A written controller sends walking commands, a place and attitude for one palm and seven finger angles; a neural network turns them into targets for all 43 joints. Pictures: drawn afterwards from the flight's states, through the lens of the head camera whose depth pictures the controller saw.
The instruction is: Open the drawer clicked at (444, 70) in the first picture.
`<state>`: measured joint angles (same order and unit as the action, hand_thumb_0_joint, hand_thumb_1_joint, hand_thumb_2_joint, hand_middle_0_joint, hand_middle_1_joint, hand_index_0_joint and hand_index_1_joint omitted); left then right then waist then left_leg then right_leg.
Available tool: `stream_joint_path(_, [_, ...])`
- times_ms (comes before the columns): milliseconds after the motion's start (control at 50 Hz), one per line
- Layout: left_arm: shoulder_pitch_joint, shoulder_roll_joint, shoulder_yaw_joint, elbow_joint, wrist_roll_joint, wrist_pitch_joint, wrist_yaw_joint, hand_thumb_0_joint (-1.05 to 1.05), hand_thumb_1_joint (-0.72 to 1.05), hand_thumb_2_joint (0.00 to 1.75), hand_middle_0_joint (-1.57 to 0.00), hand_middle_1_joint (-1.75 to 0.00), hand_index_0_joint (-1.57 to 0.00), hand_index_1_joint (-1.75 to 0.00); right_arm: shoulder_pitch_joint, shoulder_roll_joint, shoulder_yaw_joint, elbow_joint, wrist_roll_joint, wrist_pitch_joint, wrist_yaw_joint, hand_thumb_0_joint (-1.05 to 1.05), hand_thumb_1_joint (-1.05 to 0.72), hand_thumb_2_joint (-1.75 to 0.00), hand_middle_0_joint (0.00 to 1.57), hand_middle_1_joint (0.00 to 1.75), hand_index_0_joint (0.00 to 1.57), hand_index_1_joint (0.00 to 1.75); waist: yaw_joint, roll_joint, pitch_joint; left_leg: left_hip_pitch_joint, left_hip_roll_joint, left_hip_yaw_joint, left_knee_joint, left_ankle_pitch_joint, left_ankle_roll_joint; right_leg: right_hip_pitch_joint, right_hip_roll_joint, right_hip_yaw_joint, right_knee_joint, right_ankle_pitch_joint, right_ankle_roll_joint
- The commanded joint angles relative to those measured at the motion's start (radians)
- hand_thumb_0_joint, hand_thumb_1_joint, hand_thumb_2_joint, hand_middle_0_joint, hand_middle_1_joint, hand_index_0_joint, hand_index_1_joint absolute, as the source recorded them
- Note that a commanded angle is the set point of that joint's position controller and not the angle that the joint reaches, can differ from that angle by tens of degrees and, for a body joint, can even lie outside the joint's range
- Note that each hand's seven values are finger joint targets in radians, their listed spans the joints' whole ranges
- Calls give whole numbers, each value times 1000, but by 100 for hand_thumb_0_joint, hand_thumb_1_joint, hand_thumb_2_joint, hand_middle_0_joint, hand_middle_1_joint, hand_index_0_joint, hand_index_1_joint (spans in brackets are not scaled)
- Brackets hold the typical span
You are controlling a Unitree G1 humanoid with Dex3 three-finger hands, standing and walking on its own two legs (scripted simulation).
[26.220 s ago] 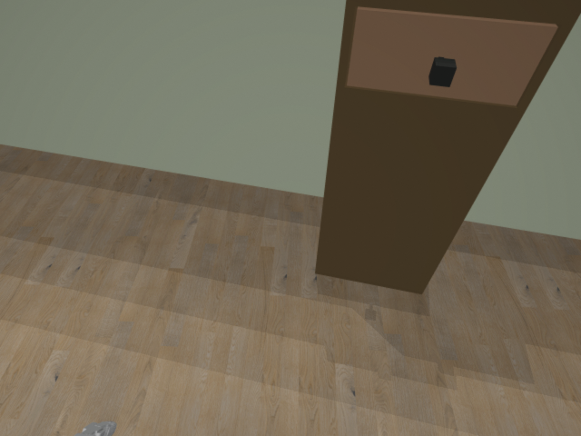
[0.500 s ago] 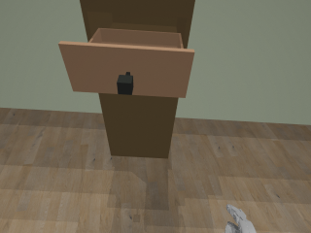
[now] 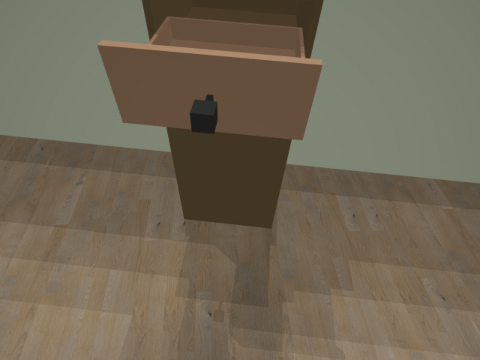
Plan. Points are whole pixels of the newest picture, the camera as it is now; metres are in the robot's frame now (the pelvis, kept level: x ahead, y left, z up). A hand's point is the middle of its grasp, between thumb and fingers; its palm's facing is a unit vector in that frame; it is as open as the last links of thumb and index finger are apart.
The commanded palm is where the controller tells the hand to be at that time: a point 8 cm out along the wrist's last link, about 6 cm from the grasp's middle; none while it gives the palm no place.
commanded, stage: let the arm hang, fingers relaxed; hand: left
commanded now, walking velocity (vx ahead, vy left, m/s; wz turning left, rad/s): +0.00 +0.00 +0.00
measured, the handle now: (206, 110) +0.50 +0.08 +0.15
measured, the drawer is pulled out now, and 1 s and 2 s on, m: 0.30 0.30 0.30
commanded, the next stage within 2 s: look to check the result in 0.76 s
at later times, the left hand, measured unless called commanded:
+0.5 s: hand out of the picture -0.02 +0.17 -0.16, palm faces +0.02 -0.98 -0.19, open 7.4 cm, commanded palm none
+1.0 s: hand out of the picture -0.01 +0.16 -0.16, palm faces +0.04 -0.98 -0.19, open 7.4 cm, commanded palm none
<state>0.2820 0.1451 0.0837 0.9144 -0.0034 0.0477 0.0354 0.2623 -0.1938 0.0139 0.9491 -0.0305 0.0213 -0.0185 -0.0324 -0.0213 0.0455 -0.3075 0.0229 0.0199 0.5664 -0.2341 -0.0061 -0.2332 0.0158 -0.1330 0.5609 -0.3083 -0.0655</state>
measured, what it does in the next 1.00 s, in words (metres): stands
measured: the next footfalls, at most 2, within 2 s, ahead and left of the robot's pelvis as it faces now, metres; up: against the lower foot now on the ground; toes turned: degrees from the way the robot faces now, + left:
none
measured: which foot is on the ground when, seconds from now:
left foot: down 0.00-1.00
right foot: down 0.00-1.00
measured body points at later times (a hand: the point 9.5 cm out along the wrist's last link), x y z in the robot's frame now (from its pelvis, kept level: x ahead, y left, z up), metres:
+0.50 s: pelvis -0.01 +0.01 +0.01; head -0.01 -0.01 +0.46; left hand -0.02 +0.22 -0.15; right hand -0.05 -0.18 -0.16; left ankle +0.04 +0.12 -0.73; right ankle +0.00 -0.07 -0.73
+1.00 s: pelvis +0.00 +0.00 +0.01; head +0.01 -0.01 +0.46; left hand -0.02 +0.21 -0.15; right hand -0.03 -0.20 -0.16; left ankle +0.04 +0.12 -0.73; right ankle +0.00 -0.07 -0.73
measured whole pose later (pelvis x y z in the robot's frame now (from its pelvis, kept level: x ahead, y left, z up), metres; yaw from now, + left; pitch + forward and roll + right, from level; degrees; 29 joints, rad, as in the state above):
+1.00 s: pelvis +0.00 +0.00 +0.01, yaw -1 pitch -3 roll +0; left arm 0.30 0.10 0.03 1.17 0.01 0.00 0.04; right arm 0.31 -0.11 -0.01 1.13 -0.01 0.02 -0.04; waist -0.02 0.03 0.06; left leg -0.21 0.02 0.04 0.42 -0.17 0.00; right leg -0.15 0.02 -0.11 0.42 -0.23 -0.06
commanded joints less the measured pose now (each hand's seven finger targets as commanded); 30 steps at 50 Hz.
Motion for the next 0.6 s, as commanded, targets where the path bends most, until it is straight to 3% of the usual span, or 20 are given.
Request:
stream_joint_path(0, [38,140,-18,22,13,-52,-14,0,90,90,-20,-30,-20,-30,21,-76,-35,-7,4,-14,-18,0,-90,-90,20,30,20,30,16,232,-98,75,82,-81,-147,57,37,74,-131,173,-218,113,-6])
stream_joint_path(40, [44,143,-29,72,11,-55,-14,0,90,90,-20,-30,-20,-30,53,-72,-37,26,9,-11,-18,0,-90,-90,20,30,20,30,12,184,-71,88,83,-77,-160,42,33,54,-134,172,-245,83,-10])
stream_joint_path(60, [48,139,-33,94,11,-53,-13,0,90,90,-20,-30,-20,-30,67,-64,-38,38,12,-6,-20,0,-90,-90,20,30,20,30,12,114,-36,98,88,-76,-169,35,37,30,-129,160,-266,58,-8])
stream_joint_path(80, [50,132,-41,115,12,-51,-13,0,90,90,-20,-30,-20,-30,82,-66,-40,54,13,-3,-20,0,-90,-90,20,30,20,30,6,84,-4,98,86,-74,-174,22,36,4,-131,161,-278,30,-7])
stream_joint_path(240, [96,109,-52,215,10,-49,-2,0,90,90,-20,-30,-20,-30,149,-30,-37,137,14,2,-21,0,-90,-90,20,30,20,30,8,-5,61,110,77,-52,-197,-24,36,-57,-131,174,-314,-108,-2])
stream_joint_path(360, [108,90,-50,226,11,-49,7,0,90,90,-20,-30,-20,-30,168,7,-33,164,12,3,-20,0,-90,-90,20,30,20,30,14,-1,92,91,74,-41,-197,-29,35,-80,-127,174,-311,-139,1])
stream_joint_path(580, [89,62,-42,224,11,-52,7,0,90,90,-20,-30,-20,-30,164,34,-33,169,9,-11,-25,0,-90,-90,20,30,20,30,25,70,102,33,80,-63,-230,-5,36,-21,-120,157,-258,-12,2])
